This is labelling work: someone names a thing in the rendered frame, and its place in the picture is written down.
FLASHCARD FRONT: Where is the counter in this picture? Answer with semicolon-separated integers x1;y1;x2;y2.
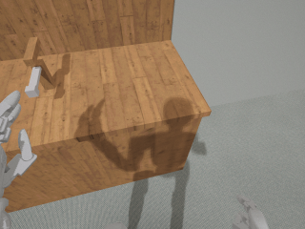
0;0;212;213

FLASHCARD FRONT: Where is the right robot hand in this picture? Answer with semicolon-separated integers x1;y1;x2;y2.
232;194;269;229

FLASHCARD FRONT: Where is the tap lever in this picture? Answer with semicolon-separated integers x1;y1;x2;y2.
25;66;42;98

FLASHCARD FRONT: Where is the left robot forearm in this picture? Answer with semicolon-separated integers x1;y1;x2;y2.
0;198;11;229

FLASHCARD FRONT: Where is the left robot hand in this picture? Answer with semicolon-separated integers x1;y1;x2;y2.
0;90;37;198

